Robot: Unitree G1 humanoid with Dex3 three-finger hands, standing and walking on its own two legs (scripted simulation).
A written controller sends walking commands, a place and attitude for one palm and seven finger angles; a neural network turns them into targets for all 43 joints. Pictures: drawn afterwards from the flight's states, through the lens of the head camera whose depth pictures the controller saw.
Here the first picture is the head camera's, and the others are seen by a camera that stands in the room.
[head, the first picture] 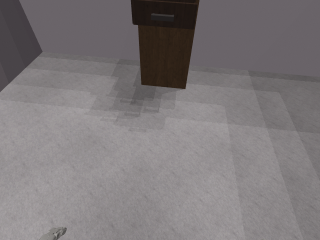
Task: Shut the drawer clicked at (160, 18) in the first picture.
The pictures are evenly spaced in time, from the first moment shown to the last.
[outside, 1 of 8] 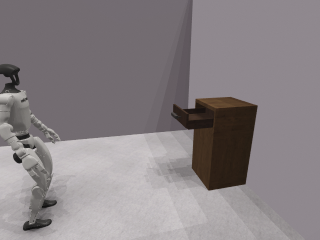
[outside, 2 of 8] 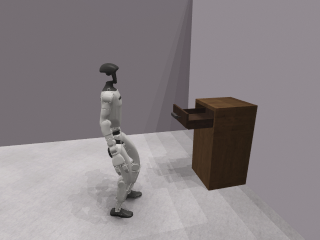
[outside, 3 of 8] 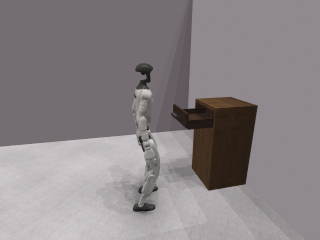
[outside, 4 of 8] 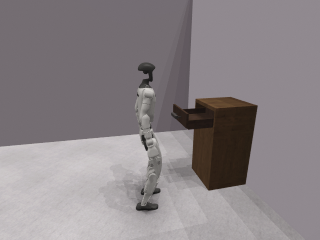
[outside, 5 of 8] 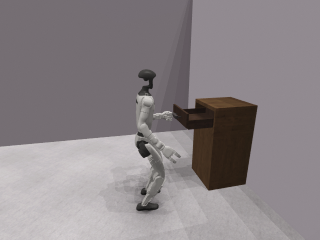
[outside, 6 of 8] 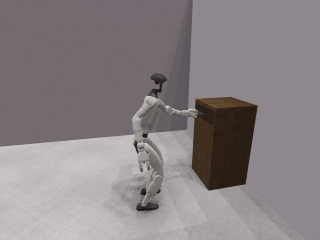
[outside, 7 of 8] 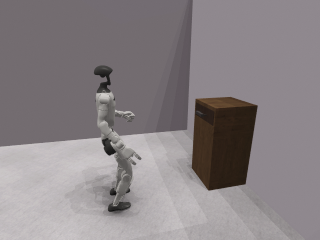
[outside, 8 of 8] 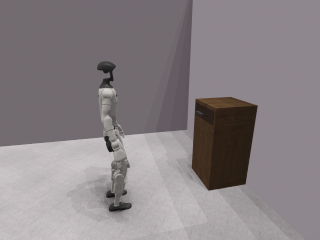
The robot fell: no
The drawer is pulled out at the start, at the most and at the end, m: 0.27 0.27 0.00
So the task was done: yes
